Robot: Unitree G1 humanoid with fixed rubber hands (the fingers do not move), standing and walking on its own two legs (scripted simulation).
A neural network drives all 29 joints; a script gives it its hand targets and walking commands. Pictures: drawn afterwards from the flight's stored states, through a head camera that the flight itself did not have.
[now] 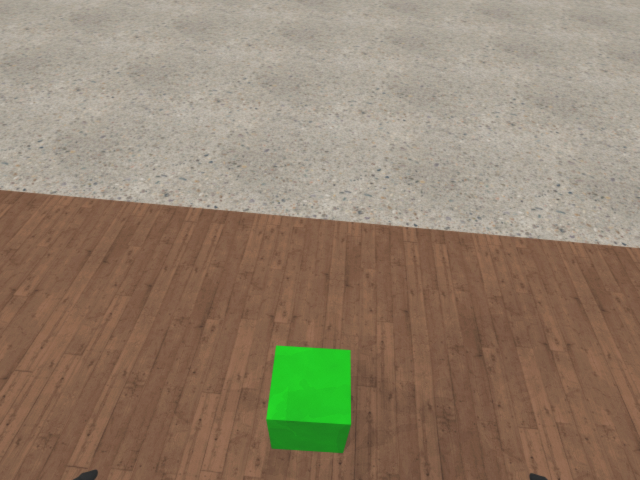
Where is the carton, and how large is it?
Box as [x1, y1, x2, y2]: [266, 346, 350, 452]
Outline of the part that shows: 276,346 266,418 272,448 342,452 350,426 349,350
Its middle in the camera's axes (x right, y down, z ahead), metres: -0.02 +0.46 +1.12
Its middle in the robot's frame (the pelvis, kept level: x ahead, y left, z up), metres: +0.48 +0.00 -0.66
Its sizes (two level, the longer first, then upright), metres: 0.210 0.200 0.250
